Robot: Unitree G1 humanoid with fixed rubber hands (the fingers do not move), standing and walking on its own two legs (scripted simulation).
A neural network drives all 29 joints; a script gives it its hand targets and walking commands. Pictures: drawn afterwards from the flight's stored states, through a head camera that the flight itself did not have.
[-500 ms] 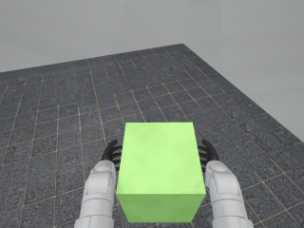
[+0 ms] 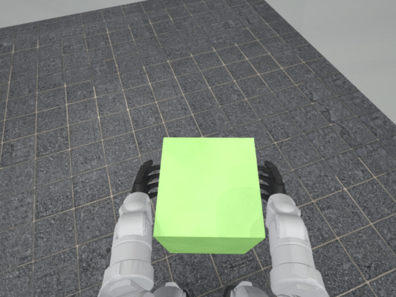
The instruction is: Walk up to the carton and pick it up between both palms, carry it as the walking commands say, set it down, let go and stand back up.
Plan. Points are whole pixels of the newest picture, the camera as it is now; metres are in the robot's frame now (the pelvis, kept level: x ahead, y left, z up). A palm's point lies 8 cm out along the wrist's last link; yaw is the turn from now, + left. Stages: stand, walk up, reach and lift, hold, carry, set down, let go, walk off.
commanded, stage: set down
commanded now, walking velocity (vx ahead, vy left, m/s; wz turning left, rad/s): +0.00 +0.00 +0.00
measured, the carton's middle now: (207, 201) +0.35 +0.01 -0.10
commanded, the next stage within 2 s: none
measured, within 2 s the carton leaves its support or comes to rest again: neither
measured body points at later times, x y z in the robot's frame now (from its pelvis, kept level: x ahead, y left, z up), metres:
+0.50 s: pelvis -0.01 +0.00 -0.06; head +0.17 +0.00 +0.35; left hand +0.38 +0.16 -0.12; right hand +0.39 -0.14 -0.13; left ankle +0.05 +0.11 -0.71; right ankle +0.07 -0.10 -0.71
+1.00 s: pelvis -0.02 +0.00 -0.14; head +0.19 +0.01 +0.26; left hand +0.41 +0.16 -0.21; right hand +0.41 -0.13 -0.21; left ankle +0.05 +0.11 -0.71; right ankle +0.07 -0.10 -0.71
